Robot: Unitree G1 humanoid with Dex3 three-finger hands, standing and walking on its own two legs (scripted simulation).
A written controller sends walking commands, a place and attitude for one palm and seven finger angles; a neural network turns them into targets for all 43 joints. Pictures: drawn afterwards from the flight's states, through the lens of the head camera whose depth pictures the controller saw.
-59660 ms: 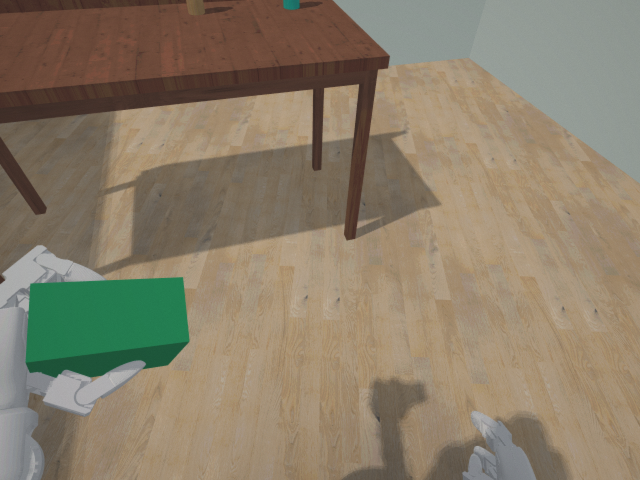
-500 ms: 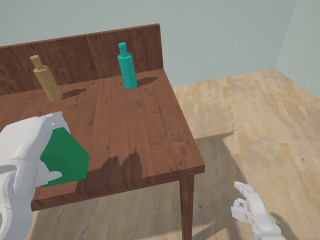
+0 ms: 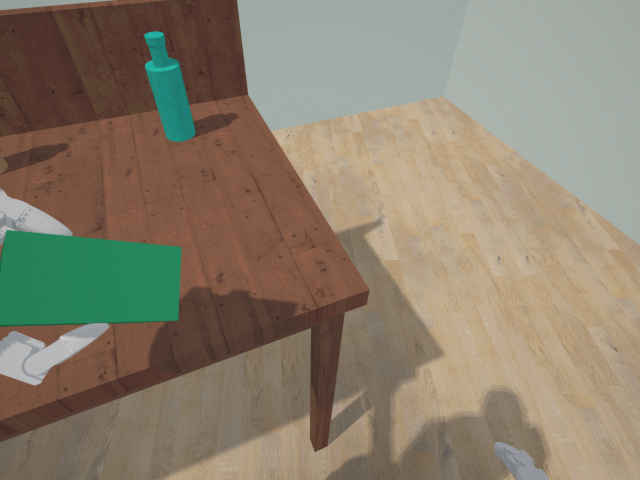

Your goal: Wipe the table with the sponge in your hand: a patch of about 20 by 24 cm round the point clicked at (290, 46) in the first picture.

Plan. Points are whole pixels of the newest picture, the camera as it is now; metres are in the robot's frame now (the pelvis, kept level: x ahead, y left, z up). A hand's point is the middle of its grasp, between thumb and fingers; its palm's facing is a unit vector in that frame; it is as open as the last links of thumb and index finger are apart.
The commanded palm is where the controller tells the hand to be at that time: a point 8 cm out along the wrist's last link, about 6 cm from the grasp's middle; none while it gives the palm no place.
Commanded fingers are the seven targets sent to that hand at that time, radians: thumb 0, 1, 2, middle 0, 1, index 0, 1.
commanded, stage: step back with the hand held close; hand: left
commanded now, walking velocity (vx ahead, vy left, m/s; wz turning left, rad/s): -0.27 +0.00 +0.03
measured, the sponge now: (112, 286) +0.25 +0.19 +0.20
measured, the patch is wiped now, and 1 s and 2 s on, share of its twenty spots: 1.00 1.00 1.00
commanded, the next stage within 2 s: stop stepping back and stand still in 0.84 s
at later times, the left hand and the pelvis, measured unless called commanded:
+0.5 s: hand out of the picture +0.10 +0.26 +0.24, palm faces +0.53 -0.79 -0.31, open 10.3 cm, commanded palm +0.04 +0.31 +0.26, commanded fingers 0.00 0.10 1.30 -1.20 -1.60 -1.20 -1.60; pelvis -0.09 +0.01 -0.02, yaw +6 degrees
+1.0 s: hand out of the picture +0.01 +0.26 +0.24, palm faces +0.37 -0.84 -0.41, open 10.3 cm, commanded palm -0.04 +0.30 +0.26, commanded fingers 0.00 0.10 1.30 -1.20 -1.60 -1.20 -1.60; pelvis -0.22 +0.03 +0.00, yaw -3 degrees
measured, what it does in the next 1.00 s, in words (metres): walks backwards: left foot, then right foot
